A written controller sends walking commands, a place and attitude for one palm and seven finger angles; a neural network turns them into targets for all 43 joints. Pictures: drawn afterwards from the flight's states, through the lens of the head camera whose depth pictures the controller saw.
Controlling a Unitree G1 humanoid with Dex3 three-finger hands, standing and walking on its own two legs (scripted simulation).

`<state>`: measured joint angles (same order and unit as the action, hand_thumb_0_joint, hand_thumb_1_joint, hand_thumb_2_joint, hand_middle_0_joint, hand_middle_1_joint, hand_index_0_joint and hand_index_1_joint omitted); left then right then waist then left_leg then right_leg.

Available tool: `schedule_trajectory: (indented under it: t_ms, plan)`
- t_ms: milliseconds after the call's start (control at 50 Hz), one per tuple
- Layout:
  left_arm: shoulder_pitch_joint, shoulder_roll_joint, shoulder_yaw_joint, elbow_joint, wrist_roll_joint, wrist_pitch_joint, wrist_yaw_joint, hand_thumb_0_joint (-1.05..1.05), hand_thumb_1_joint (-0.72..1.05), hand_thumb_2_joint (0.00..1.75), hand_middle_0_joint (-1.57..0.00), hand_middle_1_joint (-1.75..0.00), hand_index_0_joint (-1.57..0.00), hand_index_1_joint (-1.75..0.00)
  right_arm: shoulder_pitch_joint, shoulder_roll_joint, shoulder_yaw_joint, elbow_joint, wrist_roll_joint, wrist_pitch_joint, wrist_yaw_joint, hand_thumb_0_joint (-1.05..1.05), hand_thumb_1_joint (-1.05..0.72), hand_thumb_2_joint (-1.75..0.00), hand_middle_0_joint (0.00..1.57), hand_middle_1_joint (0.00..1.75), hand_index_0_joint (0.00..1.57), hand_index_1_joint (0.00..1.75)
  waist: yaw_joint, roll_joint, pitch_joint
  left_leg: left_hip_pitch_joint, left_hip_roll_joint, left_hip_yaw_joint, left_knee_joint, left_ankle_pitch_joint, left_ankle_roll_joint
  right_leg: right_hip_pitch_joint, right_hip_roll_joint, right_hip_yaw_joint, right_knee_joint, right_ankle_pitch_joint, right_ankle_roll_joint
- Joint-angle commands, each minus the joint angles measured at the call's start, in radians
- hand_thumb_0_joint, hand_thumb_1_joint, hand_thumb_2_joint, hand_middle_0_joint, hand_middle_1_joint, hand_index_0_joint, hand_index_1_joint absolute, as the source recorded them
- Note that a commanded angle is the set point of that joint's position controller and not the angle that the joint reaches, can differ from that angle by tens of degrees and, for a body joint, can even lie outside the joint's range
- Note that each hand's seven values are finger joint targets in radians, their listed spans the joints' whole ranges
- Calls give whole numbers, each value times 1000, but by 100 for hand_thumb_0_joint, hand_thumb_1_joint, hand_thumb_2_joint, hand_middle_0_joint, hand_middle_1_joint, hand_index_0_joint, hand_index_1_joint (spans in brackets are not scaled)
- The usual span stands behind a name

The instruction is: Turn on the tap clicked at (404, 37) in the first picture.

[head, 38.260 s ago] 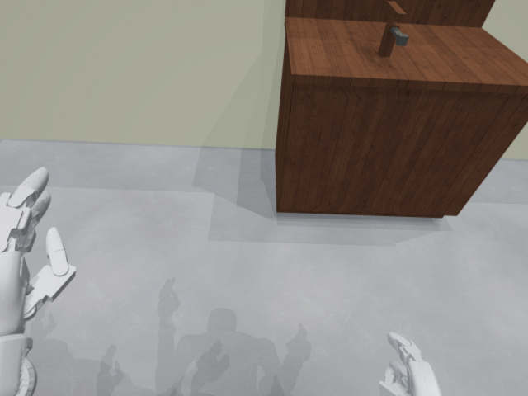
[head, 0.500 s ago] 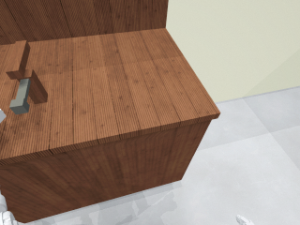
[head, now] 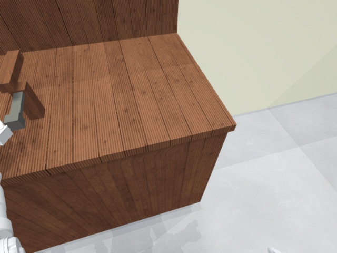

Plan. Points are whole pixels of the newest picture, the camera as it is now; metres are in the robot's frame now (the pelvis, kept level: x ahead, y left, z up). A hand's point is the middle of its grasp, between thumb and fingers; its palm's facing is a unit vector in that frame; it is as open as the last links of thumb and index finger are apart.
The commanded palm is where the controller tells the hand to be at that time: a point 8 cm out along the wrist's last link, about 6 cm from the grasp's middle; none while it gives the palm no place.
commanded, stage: push the lever round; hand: left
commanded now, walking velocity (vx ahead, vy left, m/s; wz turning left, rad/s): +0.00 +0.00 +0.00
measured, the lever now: (15, 121) +0.36 +0.37 +0.12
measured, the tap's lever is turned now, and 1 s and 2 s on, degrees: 3 28 48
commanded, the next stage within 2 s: none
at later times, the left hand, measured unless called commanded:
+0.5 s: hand (18, 130) +0.34 +0.36 +0.12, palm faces +0.58 -0.81 -0.06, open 7.8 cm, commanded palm +0.30 +0.38 +0.12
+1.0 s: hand (36, 122) +0.36 +0.32 +0.12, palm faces +0.66 -0.75 -0.06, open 7.8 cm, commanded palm +0.32 +0.34 +0.12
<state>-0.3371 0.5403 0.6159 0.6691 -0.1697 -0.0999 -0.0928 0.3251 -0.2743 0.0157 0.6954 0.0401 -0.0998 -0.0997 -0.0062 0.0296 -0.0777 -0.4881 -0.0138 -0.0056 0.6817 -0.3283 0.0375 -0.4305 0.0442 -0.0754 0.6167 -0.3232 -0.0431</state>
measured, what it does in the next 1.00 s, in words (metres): stands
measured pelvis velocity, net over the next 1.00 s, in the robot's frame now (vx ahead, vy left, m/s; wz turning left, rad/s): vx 0.00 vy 0.00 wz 0.00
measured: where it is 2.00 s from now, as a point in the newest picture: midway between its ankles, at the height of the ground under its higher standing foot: outside the picture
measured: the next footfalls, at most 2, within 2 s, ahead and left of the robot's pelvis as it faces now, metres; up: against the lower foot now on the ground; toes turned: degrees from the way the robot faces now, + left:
none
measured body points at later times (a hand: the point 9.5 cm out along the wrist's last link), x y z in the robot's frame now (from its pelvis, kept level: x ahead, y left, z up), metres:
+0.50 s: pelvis -0.01 -0.01 +0.00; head +0.03 -0.01 +0.45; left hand +0.30 +0.40 +0.12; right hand +0.09 -0.28 -0.11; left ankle +0.01 +0.09 -0.72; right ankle -0.01 -0.09 -0.72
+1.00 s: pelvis +0.00 +0.00 +0.00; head +0.03 -0.01 +0.45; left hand +0.32 +0.36 +0.12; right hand +0.12 -0.26 -0.11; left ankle +0.01 +0.09 -0.72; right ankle -0.01 -0.09 -0.72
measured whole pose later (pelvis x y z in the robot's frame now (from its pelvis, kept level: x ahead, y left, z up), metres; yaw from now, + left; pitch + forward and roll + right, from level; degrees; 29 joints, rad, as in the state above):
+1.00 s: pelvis +0.00 +0.00 +0.00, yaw +0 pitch +6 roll -1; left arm -0.35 0.34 0.49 0.52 -0.11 -0.07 0.24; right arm 0.27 -0.25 0.01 0.72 0.02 -0.07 -0.09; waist 0.00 0.04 -0.08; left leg -0.44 -0.02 -0.01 0.66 -0.32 0.03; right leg -0.39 0.04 -0.07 0.61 -0.33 -0.05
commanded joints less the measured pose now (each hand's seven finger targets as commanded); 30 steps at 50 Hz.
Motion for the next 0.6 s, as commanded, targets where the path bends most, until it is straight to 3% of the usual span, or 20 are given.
schedule_trajectory:
  t_ms: [0,40,60,120,140,160,200,220,240,260,300,380,420,500,520,560,580]
  plan:
    - [-265,344,49,-224,-18,-87,-1,0,90,90,-15,-15,-15,-15,0,-155,-58,-111,-2,-37,-8,0,-90,-90,20,30,20,30,6,82,-235,150,4,-56,-81,269,-7,80,2,61,-65,247,18]
    - [-290,377,72,-214,-18,-92,-3,0,90,90,-15,-15,-15,-15,3,-157,-58,-103,0,-34,-9,0,-90,-90,20,30,20,30,1,72,-241,138,4,-52,-74,265,-1,90,-2,69,-64,260,20]
    - [-295,359,59,-208,-23,-93,-7,0,90,90,-15,-15,-15,-15,3,-155,-59,-105,1,-34,-9,0,-90,-90,20,30,20,30,-5,53,-236,130,2,-46,-72,249,3,91,-2,73,-67,257,25]
    - [-301,384,79,-172,-24,-90,-13,0,90,90,-15,-15,-15,-15,3,-159,-57,-99,3,-31,-13,0,-90,-90,20,30,20,30,-4,48,-214,96,0,-38,-68,212,10,93,-9,84,-70,244,28]
    - [-308,392,77,-169,-19,-88,-15,0,90,90,-15,-15,-15,-15,1,-157,-56,-104,4,-31,-13,0,-90,-90,20,30,20,30,0,61,-223,92,-1,-39,-71,210,9,97,-11,85,-67,243,28]
    - [-353,371,44,-187,-16,-92,-16,0,90,90,-15,-15,-15,-15,-3,-155,-54,-104,4,-32,-12,0,-90,-90,20,30,20,30,-14,79,-218,105,-1,-37,-69,208,10,85,-11,87,-69,242,28]
    - [-333,386,59,-168,-10,-92,-12,0,90,90,-15,-15,-15,-15,-1,-154,-55,-102,2,-32,-13,0,-90,-90,20,30,20,30,-9,94,-218,97,-1,-35,-65,197,10,79,-12,93,-69,226,28]
    - [-335,408,78,-166,-8,-97,-8,0,90,90,-15,-15,-15,-15,6,-158,-55,-100,0,-30,-13,0,-90,-90,20,30,20,30,-8,67,-223,87,0,-37,-59,196,13,90,-12,94,-66,233,30]
    - [-344,409,73,-174,-3,-102,-6,0,90,90,-15,-15,-15,-15,1,-155,-54,-101,1,-29,-12,0,-90,-90,20,30,20,30,-7,94,-232,90,-1,-35,-61,202,12,90,-13,95,-62,238,28]
    - [-360,367,35,-181,-6,-105,-7,0,90,90,-15,-15,-15,-15,-4,-151,-53,-104,2,-30,-11,0,-90,-90,20,30,20,30,-17,90,-229,95,-2,-34,-60,191,12,83,-13,96,-65,228,30]
    - [-401,346,12,-181,-6,-110,-2,0,90,90,-15,-15,-15,-15,-5,-152,-51,-100,2,-34,-14,0,-90,-90,20,30,20,30,-26,94,-223,101,2,-44,-65,168,9,59,-10,91,-71,194,27]
    - [-395,287,-18,-208,-15,-113,38,0,90,90,-15,-15,-15,-15,-13,-147,-54,-98,2,-40,-14,0,-90,-90,20,30,20,30,-19,101,-246,130,2,-51,-71,165,7,56,-9,85,-76,185,25]
    - [-385,292,-6,-206,-9,-109,66,0,90,90,-15,-15,-15,-15,-10,-151,-55,-91,-2,-40,-14,0,-90,-90,20,30,20,30,-20,62,-246,124,4,-52,-66,167,11,63,-9,83,-74,191,27]
    - [-446,257,-42,-197,15,-95,119,0,90,90,-15,-15,-15,-15,-21,-147,-51,-81,-5,-42,-14,0,-90,-90,20,30,20,30,-34,58,-211,115,4,-63,-85,118,9,36,-13,78,-84,143,27]
    - [-446,274,-30,-221,23,-96,133,0,90,90,-15,-15,-15,-15,-24,-148,-50,-82,-7,-41,-14,0,-90,-90,20,30,20,30,-26,82,-222,124,5,-65,-85,132,8,45,-13,76,-81,151,24]
    - [-471,210,-89,-262,33,-95,156,0,90,90,-15,-15,-15,-15,-34,-139,-47,-88,-9,-43,-11,0,-90,-90,20,30,20,30,-30,113,-236,160,7,-73,-94,142,1,35,-11,68,-78,152,20]
    - [-466,211,-81,-279,37,-98,172,0,90,90,-15,-15,-15,-15,-34,-138,-50,-85,-11,-45,-11,0,-90,-90,20,30,20,30,-24,109,-254,172,9,-77,-95,149,-1,42,-9,67,-76,156,18]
